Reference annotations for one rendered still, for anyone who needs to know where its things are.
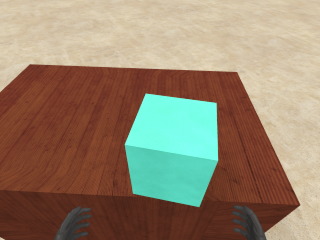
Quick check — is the robot right hand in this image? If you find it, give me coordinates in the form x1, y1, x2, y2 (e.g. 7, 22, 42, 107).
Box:
232, 205, 267, 240

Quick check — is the robot left hand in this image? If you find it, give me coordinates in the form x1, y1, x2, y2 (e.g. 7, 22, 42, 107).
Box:
54, 206, 92, 240

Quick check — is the pedestal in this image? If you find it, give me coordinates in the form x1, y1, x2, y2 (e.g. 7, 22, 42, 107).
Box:
0, 64, 300, 240

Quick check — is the carton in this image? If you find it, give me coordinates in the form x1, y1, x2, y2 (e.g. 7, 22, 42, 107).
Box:
125, 93, 218, 207

